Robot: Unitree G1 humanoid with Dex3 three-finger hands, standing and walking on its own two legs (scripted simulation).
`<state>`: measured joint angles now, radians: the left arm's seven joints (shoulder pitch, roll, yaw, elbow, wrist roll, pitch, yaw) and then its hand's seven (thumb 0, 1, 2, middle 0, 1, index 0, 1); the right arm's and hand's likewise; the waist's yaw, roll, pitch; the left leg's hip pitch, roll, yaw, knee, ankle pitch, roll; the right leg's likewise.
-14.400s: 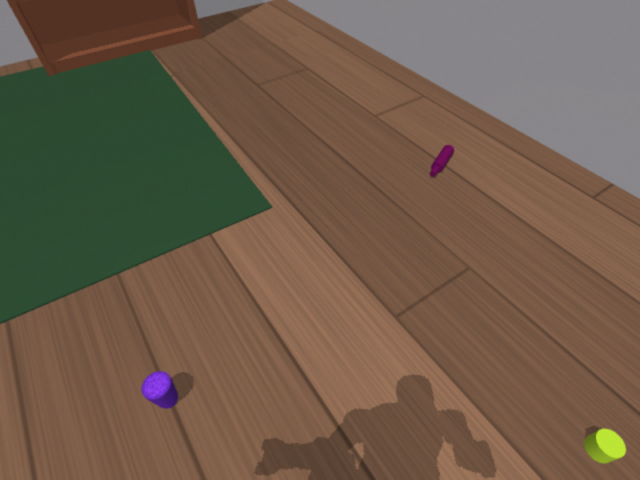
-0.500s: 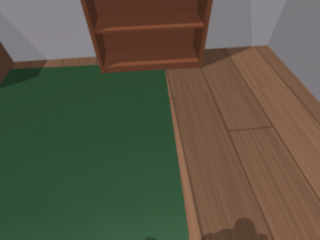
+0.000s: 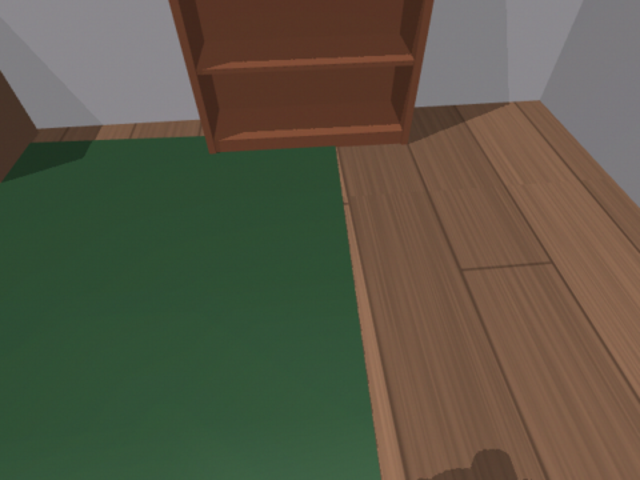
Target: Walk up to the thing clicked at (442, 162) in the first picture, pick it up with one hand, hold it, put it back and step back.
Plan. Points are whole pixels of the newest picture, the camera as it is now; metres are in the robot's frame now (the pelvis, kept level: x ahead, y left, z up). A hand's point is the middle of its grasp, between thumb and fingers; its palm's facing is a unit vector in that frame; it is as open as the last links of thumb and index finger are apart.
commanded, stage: walk up
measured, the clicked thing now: out of the picture -0.19 -1.02 -0.76
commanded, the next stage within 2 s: none
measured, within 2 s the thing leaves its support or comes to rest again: neither
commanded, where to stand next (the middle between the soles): +0.91 +0.01 m, yaw +0 degrees
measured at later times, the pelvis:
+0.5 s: pelvis +0.15 +0.05 +0.00, yaw -1 degrees
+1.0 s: pelvis +0.38 +0.02 -0.01, yaw +0 degrees
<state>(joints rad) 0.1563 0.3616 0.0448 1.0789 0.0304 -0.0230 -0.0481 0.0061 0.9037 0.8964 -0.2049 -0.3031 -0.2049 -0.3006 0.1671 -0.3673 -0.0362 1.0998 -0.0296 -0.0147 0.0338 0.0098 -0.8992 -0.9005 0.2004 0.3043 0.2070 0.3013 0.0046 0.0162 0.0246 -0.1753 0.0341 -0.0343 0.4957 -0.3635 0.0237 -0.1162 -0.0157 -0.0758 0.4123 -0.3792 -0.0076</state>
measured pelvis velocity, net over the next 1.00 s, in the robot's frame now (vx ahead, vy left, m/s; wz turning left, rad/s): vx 0.38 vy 0.02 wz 0.00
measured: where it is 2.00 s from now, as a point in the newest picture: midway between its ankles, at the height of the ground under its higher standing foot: (316, 314)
